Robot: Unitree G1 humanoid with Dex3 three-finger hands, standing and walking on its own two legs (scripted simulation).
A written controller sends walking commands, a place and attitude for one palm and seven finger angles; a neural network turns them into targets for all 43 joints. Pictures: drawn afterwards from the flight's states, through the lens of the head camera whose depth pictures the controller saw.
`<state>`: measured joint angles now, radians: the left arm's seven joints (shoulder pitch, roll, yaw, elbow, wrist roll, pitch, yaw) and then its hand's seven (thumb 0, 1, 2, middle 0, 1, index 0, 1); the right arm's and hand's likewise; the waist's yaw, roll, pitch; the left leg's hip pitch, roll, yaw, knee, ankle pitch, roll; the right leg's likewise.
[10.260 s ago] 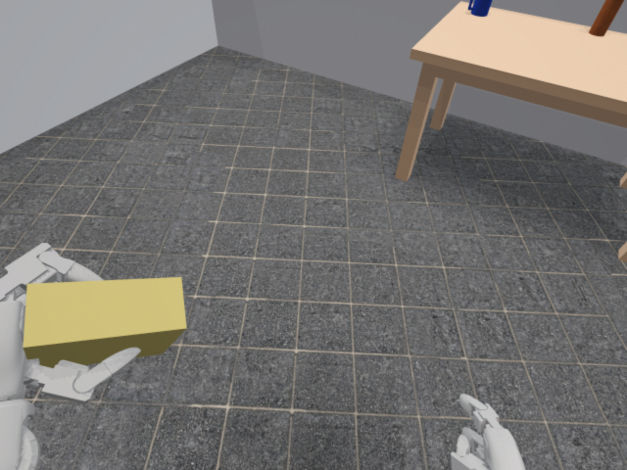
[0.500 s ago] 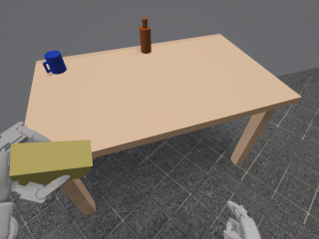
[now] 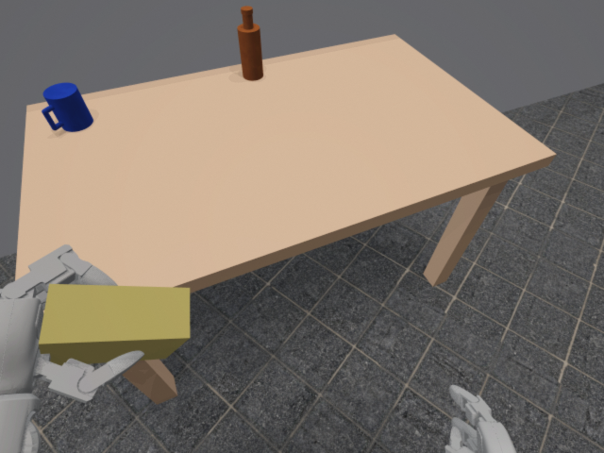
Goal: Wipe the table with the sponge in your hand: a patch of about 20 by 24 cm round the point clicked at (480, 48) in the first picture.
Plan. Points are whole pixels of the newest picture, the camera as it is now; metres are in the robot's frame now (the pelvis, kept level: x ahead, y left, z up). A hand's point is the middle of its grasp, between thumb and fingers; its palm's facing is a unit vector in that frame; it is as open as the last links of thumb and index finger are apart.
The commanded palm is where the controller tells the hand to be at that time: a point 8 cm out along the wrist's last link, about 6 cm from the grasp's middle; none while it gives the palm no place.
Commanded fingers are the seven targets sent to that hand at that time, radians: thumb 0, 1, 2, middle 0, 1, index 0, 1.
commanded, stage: look again from close up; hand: left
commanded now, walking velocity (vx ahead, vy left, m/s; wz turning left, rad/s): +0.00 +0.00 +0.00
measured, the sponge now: (137, 326) +0.23 +0.19 +0.11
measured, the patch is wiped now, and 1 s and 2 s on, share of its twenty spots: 0.00 0.00 0.00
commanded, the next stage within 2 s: shuffle to correct the standing spot in 0.04 s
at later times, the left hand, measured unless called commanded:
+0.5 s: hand (63, 278) +0.26 +0.27 +0.14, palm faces +0.40 -0.84 -0.37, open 9.5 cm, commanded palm +0.20 +0.29 +0.18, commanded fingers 0.00 0.10 1.30 -1.20 -1.60 -1.20 -1.60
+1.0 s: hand (69, 246) +0.29 +0.26 +0.16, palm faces +0.39 -0.84 -0.38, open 9.5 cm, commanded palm +0.23 +0.31 +0.18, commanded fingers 0.00 0.10 1.30 -1.20 -1.60 -1.20 -1.60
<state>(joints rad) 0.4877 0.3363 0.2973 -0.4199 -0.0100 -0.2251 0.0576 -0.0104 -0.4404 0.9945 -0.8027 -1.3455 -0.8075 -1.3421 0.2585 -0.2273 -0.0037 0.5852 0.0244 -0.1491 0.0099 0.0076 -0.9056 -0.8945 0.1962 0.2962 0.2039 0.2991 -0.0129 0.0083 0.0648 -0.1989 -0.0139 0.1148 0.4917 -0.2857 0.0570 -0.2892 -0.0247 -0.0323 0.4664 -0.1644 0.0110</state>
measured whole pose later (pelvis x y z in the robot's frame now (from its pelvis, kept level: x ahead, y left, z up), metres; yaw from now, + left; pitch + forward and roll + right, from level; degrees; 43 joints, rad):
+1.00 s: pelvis +0.08 +0.02 -0.02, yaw +3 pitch -5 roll -2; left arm 0.40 0.39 0.36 -0.49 -0.03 -0.21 0.08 -0.01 -0.44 1.00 -0.81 -1.35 -0.81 -1.35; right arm 0.24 -0.19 0.01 0.61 0.00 -0.06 0.00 0.01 -0.90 -0.89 0.20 0.30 0.21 0.30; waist -0.01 0.00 0.08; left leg -0.36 -0.04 0.01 1.19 -0.46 0.04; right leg -0.30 0.04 -0.16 0.62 -0.23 -0.09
